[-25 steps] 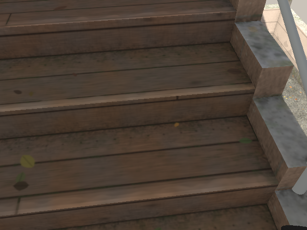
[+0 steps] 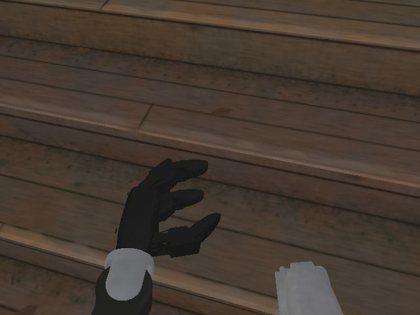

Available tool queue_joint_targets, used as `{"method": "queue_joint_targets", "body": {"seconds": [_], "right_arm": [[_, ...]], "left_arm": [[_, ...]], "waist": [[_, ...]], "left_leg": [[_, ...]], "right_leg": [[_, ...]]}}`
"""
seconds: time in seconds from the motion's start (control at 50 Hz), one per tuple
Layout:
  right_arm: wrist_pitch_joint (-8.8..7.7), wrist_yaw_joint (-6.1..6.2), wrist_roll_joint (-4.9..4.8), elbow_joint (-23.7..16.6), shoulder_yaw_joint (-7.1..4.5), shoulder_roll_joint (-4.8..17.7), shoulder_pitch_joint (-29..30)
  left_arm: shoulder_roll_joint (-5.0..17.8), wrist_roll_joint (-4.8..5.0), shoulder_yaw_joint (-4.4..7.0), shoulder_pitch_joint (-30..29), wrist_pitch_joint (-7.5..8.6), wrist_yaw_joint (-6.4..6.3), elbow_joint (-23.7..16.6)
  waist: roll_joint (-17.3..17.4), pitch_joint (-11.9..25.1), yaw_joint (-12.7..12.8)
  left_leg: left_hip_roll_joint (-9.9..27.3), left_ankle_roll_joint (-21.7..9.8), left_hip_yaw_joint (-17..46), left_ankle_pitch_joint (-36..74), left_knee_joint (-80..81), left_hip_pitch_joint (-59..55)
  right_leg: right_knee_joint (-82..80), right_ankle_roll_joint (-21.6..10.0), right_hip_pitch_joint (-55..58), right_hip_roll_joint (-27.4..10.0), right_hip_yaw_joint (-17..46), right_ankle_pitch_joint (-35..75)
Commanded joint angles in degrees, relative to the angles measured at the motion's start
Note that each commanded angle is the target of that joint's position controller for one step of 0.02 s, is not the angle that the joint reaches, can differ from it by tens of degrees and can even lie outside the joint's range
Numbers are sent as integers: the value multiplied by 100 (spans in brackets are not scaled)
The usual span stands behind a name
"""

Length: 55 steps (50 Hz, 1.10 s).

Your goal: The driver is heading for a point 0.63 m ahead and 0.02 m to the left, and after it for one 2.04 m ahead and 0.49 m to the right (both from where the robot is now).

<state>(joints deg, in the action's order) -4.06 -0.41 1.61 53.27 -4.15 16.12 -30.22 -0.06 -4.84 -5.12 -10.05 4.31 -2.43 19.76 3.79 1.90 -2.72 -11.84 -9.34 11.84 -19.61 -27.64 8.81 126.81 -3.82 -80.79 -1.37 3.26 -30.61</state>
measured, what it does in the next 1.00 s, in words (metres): climbs: right foot 0.15 m higher, then left foot 0.15 m higher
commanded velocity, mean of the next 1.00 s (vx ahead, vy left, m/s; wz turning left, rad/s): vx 0.67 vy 0.00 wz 0.12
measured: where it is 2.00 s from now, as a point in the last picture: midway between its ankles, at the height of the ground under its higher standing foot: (184, 129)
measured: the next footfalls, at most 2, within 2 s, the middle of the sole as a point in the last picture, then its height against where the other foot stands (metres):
right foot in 0.12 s outside the picture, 0.15 m higher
left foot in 0.50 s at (176, 233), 0.15 m higher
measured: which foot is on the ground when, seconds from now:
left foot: down 0.00-0.10, up 0.12-0.48, down 0.50-0.92, up 0.94-1.00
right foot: up 0.00-0.10, down 0.12-0.50, up 0.52-0.88, down 0.90-1.00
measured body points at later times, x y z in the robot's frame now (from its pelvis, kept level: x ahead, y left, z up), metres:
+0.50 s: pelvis +0.43 -0.01 +0.17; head +0.49 +0.00 +0.62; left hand +0.22 +0.15 +0.06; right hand +0.78 -0.04 +0.15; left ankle +0.57 +0.10 -0.44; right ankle +0.22 -0.18 -0.52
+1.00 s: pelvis +0.72 +0.01 +0.36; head +0.71 +0.00 +0.81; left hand +0.86 +0.26 +0.28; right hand +0.94 -0.25 +0.29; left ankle +0.58 +0.13 -0.28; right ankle +0.82 -0.08 -0.28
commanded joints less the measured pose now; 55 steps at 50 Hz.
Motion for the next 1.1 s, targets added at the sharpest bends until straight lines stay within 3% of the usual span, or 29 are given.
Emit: {"method": "queue_joint_targets", "body": {"seconds": [0.02, 0.08, 0.1, 0.12, 0.14, 0.16, 0.22, 0.28, 0.4, 0.42, 0.44, 0.48, 0.5, 0.52, 0.56, 0.58, 0.6, 0.64, 0.7, 0.78, 0.84, 0.88, 0.92, 0.94, 0.96, 0.98, 1.0, 1.04, 1.1], "right_arm": [[-147, 123, -133, -824, -166, 643, 1166], [-404, 0, -397, -1339, -663, 1740, 2210], [-570, -94, -300, -1608, -649, 1509, 2522], [-762, -237, 136, -1705, -423, 535, 3322], [-832, -155, 255, -2178, 26, -925, 2690], [-622, -166, 117, -2044, -118, -335, 1754], [60, -106, 393, -2217, 139, -685, 2176], [319, -137, -3, -2625, 364, -837, 3047], [101, 12, -70, -3236, 579, -1000, 4351], [30, -82, -182, -2918, 616, -687, 3274], [34, -139, -185, -2728, 552, -472, 3474], [350, -65, -325, -2342, 222, 56, 1548], [428, -95, -138, -2145, 29, 364, 1063], [289, -103, -134, -2078, -120, 906, 1612], [81, 50, 107, -1761, -217, 943, 1369], [-63, 20, -36, -1565, -169, 626, 1711], [167, -355, -28, -896, 282, -315, 1142], [173, -588, 84, -330, 387, -566, 1275], [-124, -257, 368, -316, 458, -636, 2672], [-149, -76, 618, -484, 197, 602, 2313], [-299, -103, 142, -728, -64, 1379, 2222], [-480, -110, 183, -1015, -194, 1614, 2323], [-458, -106, 105, -1261, -221, 1126, 2036], [-397, -175, 425, -1532, -24, 201, 1461], [-175, -344, 25, -1785, -84, 533, 1676], [-54, -260, -212, -2064, -41, 335, 2568], [-37, -114, -75, -1961, 67, 368, 2663], [-125, 49, 251, -1980, 303, 22, 2263], [-155, 203, 155, -2069, 328, 305, 2247]], "left_arm": [[603, 98, 70, -636, -21, -47, -868], [1424, 318, 662, 2541, -145, -285, 172], [2032, 188, 906, 3715, -32, -279, 466], [2061, 459, 1019, 3630, 40, -177, 1194], [1972, 285, 946, 3306, 103, -8, 1487], [2055, 72, 1026, 2839, 42, 37, 1313], [667, 353, 746, 1949, 222, 208, 2074], [521, 351, 702, 2452, 381, 234, 2987], [1371, 404, 760, 4201, 491, 202, 4081], [1831, 520, 821, 3517, 410, 129, 3711], [2073, 754, 878, 3975, 403, 25, 3455], [3555, 849, 1243, 3097, 538, -3, 2843], [3428, 834, 1366, 2963, 566, 121, 2559], [2138, 669, 1161, 3568, 535, 322, 2463], [1437, 659, 985, 3034, 450, 298, 1818], [1124, 511, 825, 2918, 307, 173, 1589], [1783, 259, 843, 3432, 180, 635, 2088], [1391, 142, 670, 3339, 202, 785, 1752], [592, 182, 303, 2965, -10, 845, 1630], [1539, 518, 355, 1683, 61, 871, 827], [1360, 397, 308, 1959, -164, 1011, 1074], [1666, 412, 422, 2806, -229, 960, 1325], [2248, 459, 706, 3266, -123, 603, 1409], [3045, 243, 966, 3585, -59, 374, 1385], [3163, 105, 995, 3324, -29, 422, 1104], [2787, 156, 951, 3140, 79, 431, 1329], [2297, 308, 794, 2968, 184, 413, 1626], [1744, 588, 600, 2345, 229, 345, 1942], [1775, 536, 582, 1786, 273, 179, 1693]], "waist": [[-1352, -352, 652], [-60, 2231, 1962], [-812, 2976, 2498], [-1691, 2044, 2529], [-2021, 1270, 1273], [-1411, 2474, 831], [-308, 160, 34], [-258, -1139, -225], [-470, -1408, -147], [-342, -508, -774], [208, 598, -291], [-1151, 2521, -1429], [-1141, 2492, -1583], [472, 2780, -646], [-337, 3078, -452], [-859, 1873, -167], [-535, 449, -578], [-814, 371, 539], [-510, 219, 1262], [-585, 382, 1051], [400, 548, 1047], [571, 699, 1051], [-333, 1172, 819], [-2351, 2627, 587], [-2181, 2506, 896], [-1417, 991, 1058], [-1098, 643, 876], [-786, 460, 291], [-629, 860, 269]], "left_leg": [[997, -497, 859, 2772, 2888, 4135], [1172, -155, 673, 10010, -599, 2330], [661, 409, 533, 8693, -3346, 2177], [178, 313, -31, 1833, -5257, 2491], [355, 250, 287, -79, -7369, 4473], [442, 191, 220, 261, -8082, 4887], [994, 202, -371, 253, -9551, 6015], [990, -57, -152, -180, -8644, 6172], [899, -335, -1485, -2030, -7359, 7179], [945, -409, -2338, -702, -5339, 4158], [526, -178, -2872, 540, -4577, 1611], [144, 230, -2061, 825, -3594, -849], [352, -172, -1105, 636, -1732, -1292], [2312, -1205, 1292, 3419, -1146, -2368], [3017, -1493, 3043, 3438, -213, -1648], [3024, -1227, 2602, 2951, -27, -887], [3106, -1742, 2245, 3707, -128, -271], [3323, -1380, 983, 5405, -160, 538], [2378, -411, -1119, 2701, 993, 2297], [1994, 27, -2172, 2587, 1384, 2034], [2582, -194, -2454, 7238, 1288, 547], [3062, -306, -2487, 8562, 460, -632], [2629, 152, -2532, 7892, -1455, 12], [1584, 956, -2012, 1283, -3564, 2139], [620, 1104, -288, -487, -5432, 2808], [540, 1098, 190, -36, -6420, 3875], [774, 1017, 157, 570, -6369, 4080], [872, 833, -130, 538, -6414, 3694], [927, 1238, -210, 233, -5869, 3434]], "right_leg": [[-3783, 171, 4914, -176, -926, 941], [-5962, 39, 8616, 167, -159, 1025], [-7753, -165, 9574, -401, 803, 515], [-8799, -163, 9199, -337, 323, 2076], [-7850, -459, 9420, -1570, 1295, 7498], [-9328, -908, 9868, -2205, 3566, 5311], [-10334, -605, 7731, -1737, 2300, 835], [-11150, 251, 6384, -1238, -4, 2321], [-12297, 38, 7894, -1043, -1369, 7171], [-12262, 151, 6846, -768, -2013, 8856], [-11927, -174, 6224, -783, -1508, 10367], [-9318, -280, 6996, -1081, -1242, 12841], [-6905, -6, 6927, -699, -965, 10674], [-3558, 274, 5244, 610, -709, 1281], [-727, 171, 4225, 701, 485, 1721], [-737, 102, 3593, 347, 390, 1663], [669, -2, 2044, 742, 1279, 1302], [285, -274, 1770, 37, 852, 875], [-649, -675, 2249, -142, 343, 554], [-2325, -218, 2475, -132, 6, 1623], [-4558, 210, 3499, 171, -901, 673], [-5533, 123, 3758, 580, -876, 1057], [-6520, -754, 5217, 872, 200, 4281], [-8490, -2496, 7563, -251, 3487, 5634], [-9926, -2334, 7088, -889, 5775, 3241], [-9548, -1751, 6098, -748, 4804, 1698], [-9104, -1363, 5523, -320, 3886, 519], [-8812, -1330, 4452, 233, 2955, 1091], [-9368, -1174, 4615, 279, 2855, 1462]]}}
